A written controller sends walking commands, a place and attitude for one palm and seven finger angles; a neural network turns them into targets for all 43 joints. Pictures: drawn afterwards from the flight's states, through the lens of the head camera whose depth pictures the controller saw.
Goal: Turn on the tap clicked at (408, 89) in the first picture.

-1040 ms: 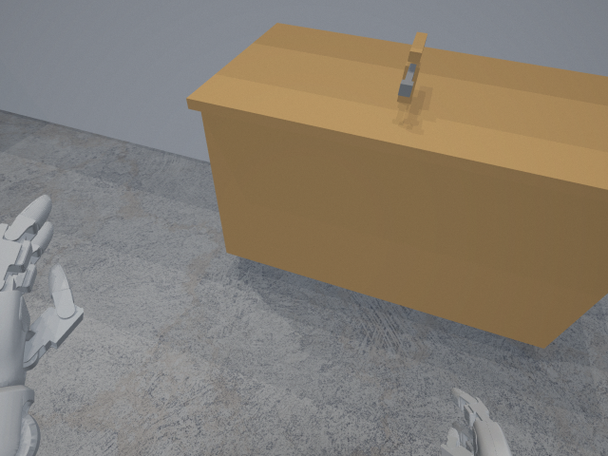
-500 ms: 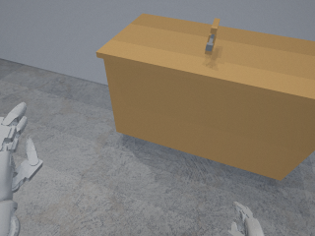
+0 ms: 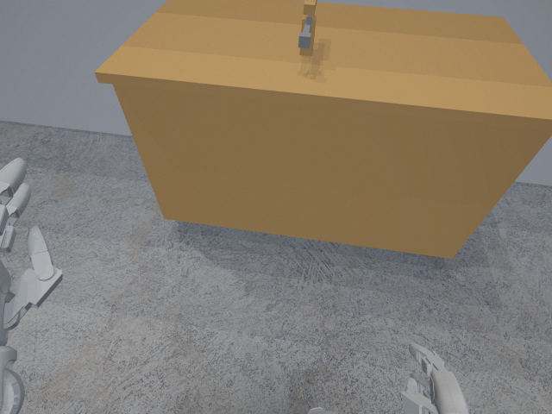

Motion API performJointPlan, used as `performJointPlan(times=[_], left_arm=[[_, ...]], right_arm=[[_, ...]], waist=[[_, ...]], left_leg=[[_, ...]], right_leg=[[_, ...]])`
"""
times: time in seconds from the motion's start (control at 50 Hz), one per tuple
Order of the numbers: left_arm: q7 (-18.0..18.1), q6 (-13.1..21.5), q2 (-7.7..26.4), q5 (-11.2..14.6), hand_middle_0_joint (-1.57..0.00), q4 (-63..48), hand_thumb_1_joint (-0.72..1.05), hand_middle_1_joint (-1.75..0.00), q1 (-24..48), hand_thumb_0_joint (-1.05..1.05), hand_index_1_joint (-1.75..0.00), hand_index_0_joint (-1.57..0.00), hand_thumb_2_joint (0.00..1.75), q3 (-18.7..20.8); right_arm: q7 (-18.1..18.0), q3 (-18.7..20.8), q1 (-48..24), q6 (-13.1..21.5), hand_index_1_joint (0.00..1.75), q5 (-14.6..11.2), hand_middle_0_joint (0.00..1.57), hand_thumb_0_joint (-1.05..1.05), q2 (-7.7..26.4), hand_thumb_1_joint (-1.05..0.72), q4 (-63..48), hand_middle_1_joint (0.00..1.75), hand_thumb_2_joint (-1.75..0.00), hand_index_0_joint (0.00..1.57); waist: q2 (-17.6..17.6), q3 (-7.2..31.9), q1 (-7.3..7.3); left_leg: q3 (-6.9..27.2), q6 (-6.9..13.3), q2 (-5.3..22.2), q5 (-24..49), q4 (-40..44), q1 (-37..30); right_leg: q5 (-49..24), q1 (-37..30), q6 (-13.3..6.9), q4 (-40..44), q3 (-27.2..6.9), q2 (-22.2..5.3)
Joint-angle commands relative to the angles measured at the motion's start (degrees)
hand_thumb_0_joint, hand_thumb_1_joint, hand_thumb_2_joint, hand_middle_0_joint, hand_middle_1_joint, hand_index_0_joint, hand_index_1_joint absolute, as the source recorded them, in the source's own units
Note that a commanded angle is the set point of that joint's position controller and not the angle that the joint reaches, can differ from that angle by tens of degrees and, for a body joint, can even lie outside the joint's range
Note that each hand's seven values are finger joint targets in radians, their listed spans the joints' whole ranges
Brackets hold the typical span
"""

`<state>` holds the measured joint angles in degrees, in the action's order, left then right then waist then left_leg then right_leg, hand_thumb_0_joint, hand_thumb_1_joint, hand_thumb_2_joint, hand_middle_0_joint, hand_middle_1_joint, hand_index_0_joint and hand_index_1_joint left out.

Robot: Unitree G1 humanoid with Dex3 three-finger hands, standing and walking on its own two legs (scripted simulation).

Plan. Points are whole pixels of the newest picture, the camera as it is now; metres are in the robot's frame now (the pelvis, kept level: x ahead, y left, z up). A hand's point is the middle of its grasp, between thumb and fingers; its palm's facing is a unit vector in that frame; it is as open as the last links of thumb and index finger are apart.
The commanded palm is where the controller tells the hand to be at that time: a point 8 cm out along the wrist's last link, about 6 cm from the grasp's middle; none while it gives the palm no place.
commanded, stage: turn to face it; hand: left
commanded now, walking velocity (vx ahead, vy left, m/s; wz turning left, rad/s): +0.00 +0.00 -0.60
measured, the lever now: (304, 40) +0.92 +0.00 +0.11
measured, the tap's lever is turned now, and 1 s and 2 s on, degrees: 0 0 0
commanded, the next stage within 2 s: take the last steps up to it in 0.58 s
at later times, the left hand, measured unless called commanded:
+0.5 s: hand (137, 247) +0.24 +0.16 +0.19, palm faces +0.11 -0.89 -0.44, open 7.4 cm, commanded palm +0.20 +0.22 +0.20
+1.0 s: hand (190, 264) +0.23 +0.11 +0.19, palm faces -0.01 -0.90 -0.43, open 7.4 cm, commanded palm +0.20 +0.17 +0.20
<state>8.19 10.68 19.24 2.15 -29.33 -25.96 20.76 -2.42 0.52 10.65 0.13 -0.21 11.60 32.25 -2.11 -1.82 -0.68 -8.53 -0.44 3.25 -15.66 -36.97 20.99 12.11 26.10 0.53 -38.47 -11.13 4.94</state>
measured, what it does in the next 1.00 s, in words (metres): steps on the spot, turning right: left foot, then right foot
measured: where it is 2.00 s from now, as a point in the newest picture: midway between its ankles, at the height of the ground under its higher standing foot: outside the picture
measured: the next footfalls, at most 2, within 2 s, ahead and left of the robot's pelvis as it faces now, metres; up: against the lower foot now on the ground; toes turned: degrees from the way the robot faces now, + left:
left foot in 0.50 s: +0.05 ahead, +0.10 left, +0.00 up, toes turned -14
right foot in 0.80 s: -0.06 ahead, -0.13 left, +0.00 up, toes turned -30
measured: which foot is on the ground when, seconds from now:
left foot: down 0.00-0.20, up 0.22-0.48, down 0.50-0.82, up 0.84-1.00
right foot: down 0.00-0.52, up 0.54-0.78, down 0.80-1.00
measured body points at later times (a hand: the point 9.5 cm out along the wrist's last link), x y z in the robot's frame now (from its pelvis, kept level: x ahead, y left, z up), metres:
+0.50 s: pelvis -0.03 +0.00 +0.01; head -0.01 +0.00 +0.46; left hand +0.23 +0.21 +0.21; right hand +0.05 -0.29 -0.07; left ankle +0.01 +0.11 -0.72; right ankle +0.02 -0.11 -0.72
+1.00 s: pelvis -0.06 -0.02 +0.02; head -0.07 -0.01 +0.47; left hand +0.22 +0.16 +0.21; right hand -0.06 -0.30 -0.08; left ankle +0.01 +0.09 -0.68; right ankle -0.09 -0.11 -0.72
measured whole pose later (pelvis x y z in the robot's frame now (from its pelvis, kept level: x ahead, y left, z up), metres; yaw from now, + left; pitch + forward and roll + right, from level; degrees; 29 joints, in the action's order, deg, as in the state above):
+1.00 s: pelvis -0.06 -0.02 +0.02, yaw -25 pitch +0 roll +0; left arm 8.6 12.1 21.5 0.8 -26.9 -29.5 20.0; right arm -3.2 -0.1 15.2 0.6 -0.2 12.8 37.2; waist 0.0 1.4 2.4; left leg -4.6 -0.6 4.4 -23.3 -51.2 25.7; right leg 14.5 14.5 -2.4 -29.1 5.2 -0.3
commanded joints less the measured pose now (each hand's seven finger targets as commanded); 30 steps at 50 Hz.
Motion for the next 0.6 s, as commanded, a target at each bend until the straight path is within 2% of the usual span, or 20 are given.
performJointPlan(times=[0.0, 0.02, 0.04, 0.08, 0.14, 0.16, 0.18, 0.2, 0.22, 0.24, 0.28, 0.34, 0.38, 0.42, 0.46, 0.48, 0.5, 0.52, 0.54, 0.58], left_arm=[[0.66, 3.83, 10.28, 0.12, -0.2, -10.49, 0.9, -0.3, 1.35, 0.0, -0.3, -0.2, 0.9, 8.14], [0.59, 3.79, 9.73, 0.0, -0.2, -10.64, 0.9, -0.3, 1.64, 0.0, -0.3, -0.2, 0.9, 7.6], [0.51, 4.12, 10.22, 0.19, -0.2, -11.39, 0.9, -0.3, 3.16, 0.0, -0.3, -0.2, 0.9, 7.48], [0.05, 4.32, 8.33, 0.0, -0.2, -10.57, 0.9, -0.3, 3.57, 0.0, -0.3, -0.2, 0.9, 4.95], [0.13, 3.82, 8.38, -0.84, -0.2, -9.61, 0.9, -0.3, 7.76, 0.0, -0.3, -0.2, 0.9, 3.31], [0.15, 3.79, 8.93, -1.23, -0.2, -9.5, 0.9, -0.3, 9.93, 0.0, -0.3, -0.2, 0.9, 2.85], [0.89, 3.9, 12.3, -1.37, -0.2, -8.15, 0.9, -0.3, 9.81, 0.0, -0.3, -0.2, 0.9, 5.73], [1.69, 2.9, 12.67, -0.4, -0.2, -5.25, 0.9, -0.3, 7.3, 0.0, -0.3, -0.2, 0.9, 7.26], [1.74, 2.51, 12.29, -0.02, -0.2, -6.8, 0.9, -0.3, 5.51, 0.0, -0.3, -0.2, 0.9, 6.47], [1.86, 3.06, 13.57, -0.04, -0.2, -9.69, 0.9, -0.3, 4.35, 0.0, -0.3, -0.2, 0.9, 8.11], [1.59, 4.31, 13.58, 0.36, -0.2, -12.6, 0.9, -0.3, 0.98, 0.0, -0.3, -0.2, 0.9, 8.89], [1.23, 5.41, 14.2, 0.63, -0.2, -13.71, 0.9, -0.3, -1.21, 0.0, -0.3, -0.2, 0.9, 9.87], [1.13, 5.51, 13.67, 0.45, -0.2, -12.28, 0.9, -0.3, -2.61, 0.0, -0.3, -0.2, 0.9, 9.9], [0.96, 5.09, 12.38, 0.27, -0.2, -10.3, 0.9, -0.3, -2.29, 0.0, -0.3, -0.2, 0.9, 8.83], [0.6, 5.36, 12.31, 0.06, -0.2, -10.62, 0.9, -0.3, 0.69, 0.0, -0.3, -0.2, 0.9, 7.79], [0.4, 5.44, 12.09, -0.07, -0.2, -10.87, 0.9, -0.3, 1.57, 0.0, -0.3, -0.2, 0.9, 7.84], [0.33, 5.42, 12.1, -0.47, -0.2, -9.32, 0.9, -0.3, 0.75, 0.0, -0.3, -0.2, 0.9, 8.28], [0.24, 5.22, 11.11, -0.88, -0.2, -10.05, 0.9, -0.3, 2.77, 0.0, -0.3, -0.2, 0.9, 6.93], [-0.21, 5.39, 10.01, -0.99, -0.2, -10.95, 0.9, -0.3, 5.36, 0.0, -0.3, -0.2, 0.9, 5.04], [-0.25, 4.18, 7.44, -1.59, -0.2, -7.66, 0.9, -0.3, 2.26, 0.0, -0.3, -0.2, 0.9, 1.99]], right_arm=[[-1.01, 2.21, -6.2, 2.45, 0.3, -0.59, 0.2, 0.0, 6.47, -0.9, -10.43, 0.3, -0.9, 0.2], [-1.06, 2.09, -5.69, 2.88, 0.3, -0.76, 0.2, 0.0, 6.06, -0.9, -10.87, 0.3, -0.9, 0.2], [-1.23, 2.23, -4.78, 3.54, 0.3, -0.63, 0.2, 0.0, 5.44, -0.9, -10.79, 0.3, -0.9, 0.2], [-0.43, 2.34, -2.54, 4.52, 0.3, -0.49, 0.2, 0.0, 6.49, -0.9, -9.75, 0.3, -0.9, 0.2], [0.63, 2.05, -2.01, 6.07, 0.3, -0.71, 0.2, 0.0, 7.35, -0.9, -10.07, 0.3, -0.9, 0.2], [0.88, 1.93, -1.87, 6.21, 0.3, -0.66, 0.2, 0.0, 7.24, -0.9, -10.31, 0.3, -0.9, 0.2], [0.69, 1.77, -2.42, 6.15, 0.3, -0.44, 0.2, 0.0, 6.05, -0.9, -10.96, 0.3, -0.9, 0.2], [0.19, 1.91, -4.38, 6.17, 0.3, -0.21, 0.2, 0.0, 6.07, -0.9, -10.8, 0.3, -0.9, 0.2], [0.44, 2.19, -2.86, 5.4, 0.3, -0.15, 0.2, 0.0, 6.1, -0.9, -10.28, 0.3, -0.9, 0.2], [1.03, 1.86, -2.71, 4.25, 0.3, -0.03, 0.2, 0.0, 6.25, -0.9, -9.91, 0.3, -0.9, 0.2], [1.18, 1.03, -3.05, 2.6, 0.3, -0.11, 0.2, 0.0, 5.39, -0.9, -9.5, 0.3, -0.9, 0.2], [0.88, 1.08, -4.84, 2.33, 0.3, 0.32, 0.2, 0.0, 5.35, -0.9, -9.55, 0.3, -0.9, 0.2], [0.72, 0.79, -5.05, 2.52, 0.3, 0.35, 0.2, 0.0, 5.13, -0.9, -9.8, 0.3, -0.9, 0.2], [0.52, 0.84, -3.67, 2.52, 0.3, 0.13, 0.2, 0.0, 5.53, -0.9, -9.37, 0.3, -0.9, 0.2], [-0.26, 1.55, -2.82, 2.9, 0.3, -0.25, 0.2, 0.0, 6.82, -0.9, -9.62, 0.3, -0.9, 0.2], [-0.76, 2.38, -3.65, 3.09, 0.3, -0.24, 0.2, 0.0, 8.48, -0.9, -10.29, 0.3, -0.9, 0.2], [-0.89, 2.24, -3.83, 3.25, 0.3, -0.53, 0.2, 0.0, 7.64, -0.9, -9.88, 0.3, -0.9, 0.2], [-0.95, 1.88, -3.7, 3.77, 0.3, 0.24, 0.2, 0.0, 6.5, -0.9, -9.9, 0.3, -0.9, 0.2], [-0.83, 2.05, -2.85, 4.5, 0.3, 0.01, 0.2, 0.0, 5.67, -0.9, -9.4, 0.3, -0.9, 0.2], [-0.27, 2.66, -1.92, 5.14, 0.3, -0.45, 0.2, 0.0, 7.5, -0.9, -7.97, 0.3, -0.9, 0.2]], waist=[[12.67, 8.9, -0.75], [17.22, 7.77, -0.72], [16.26, 6.69, -0.97], [11.71, 6.32, -0.68], [10.01, 4.84, -0.82], [2.58, 3.48, -0.54], [-12.91, 4.01, -0.61], [-14.83, 5.28, -1.61], [-12.1, 7.53, -0.93], [-6.07, 9.66, -0.45], [-3.58, 11.96, -0.03], [-3.2, 11.19, -0.31], [-4.53, 10.73, -1.21], [-3.63, 11.21, -0.47], [1.79, 10.12, 0.38], [9.68, 8.11, -0.27], [17.97, 8.66, -0.83], [20.53, 6.22, 0.07], [16.28, 4.13, 0.36], [11.7, 3.09, -0.05]], left_leg=[[14.78, 5.22, 15.15, -9.91, 15.56, -7.51], [17.73, 8.13, 20.25, -11.07, 19.66, -3.91], [17.62, 9.93, 22.82, -5.69, 19.39, -4.21], [8.46, 7.44, 21.19, 6.88, 13.33, -5.0], [0.51, 1.91, 15.41, 5.41, 3.09, -2.46], [-0.33, 0.09, 10.88, -0.12, -5.53, 0.84], [-1.55, -2.7, 3.04, -14.04, -17.38, 8.5], [3.84, -3.54, 0.09, -19.69, -26.73, 11.23], [8.82, -3.77, 0.29, -16.19, -31.69, 12.41], [10.73, -4.08, 0.77, -13.04, -33.4, 14.46], [10.62, -3.97, 0.66, -9.16, -30.29, 12.18], [8.8, -3.1, 0.02, -10.31, -15.2, 5.25], [7.17, -2.06, -1.42, -10.55, -5.79, 0.99], [5.92, -1.17, -2.13, -6.15, 4.96, -6.76], [8.57, 0.95, 2.69, -2.25, 17.48, -14.29], [17.58, 4.62, 11.16, 0.16, 20.32, -15.55], [22.25, 7.92, 17.95, -1.05, 23.19, -12.63], [25.7, 10.36, 20.82, -2.91, 25.15, -5.46], [24.35, 11.14, 20.55, 1.18, 23.45, -5.03], [13.14, 8.32, 16.48, 11.26, 18.12, -7.25]], right_leg=[[8.46, 4.52, -0.08, -7.75, 0.75, -2.04], [13.25, 4.01, 1.16, -18.67, 5.32, -2.08], [14.6, 4.73, 1.93, -22.33, 7.74, -4.58], [15.52, 1.31, 2.06, -15.74, 10.27, -6.83], [7.0, -8.06, 1.41, 0.41, 14.34, -5.11], [-2.25, -9.64, -1.12, 8.07, 7.29, -7.77], [-17.34, -11.78, -6.27, 14.27, -10.86, -16.96], [-19.35, -9.7, -10.2, 18.69, -21.56, -21.89], [-13.96, -12.84, -10.68, 19.29, -24.19, -21.97], [-12.49, -16.7, -11.76, 17.15, -22.32, -21.44], [-10.84, -17.82, -10.95, 16.28, -13.56, -18.07], [-4.7, -13.1, -10.74, 18.51, -10.52, -16.45], [-0.34, -10.75, -10.64, 19.86, -11.77, -15.49], [3.42, -7.32, -8.17, 19.99, -11.11, -13.68], [4.1, -3.75, -3.88, 13.41, -6.52, -8.81], [6.59, 1.47, -1.04, 6.38, -1.66, -3.41], [13.66, 2.75, 0.34, -6.21, 4.32, -1.2], [14.61, 2.02, 1.15, -18.3, 8.22, -2.07], [13.24, 3.5, 1.38, -22.66, 7.6, -3.51], [13.57, 3.24, 1.67, -17.67, 11.32, -4.43]])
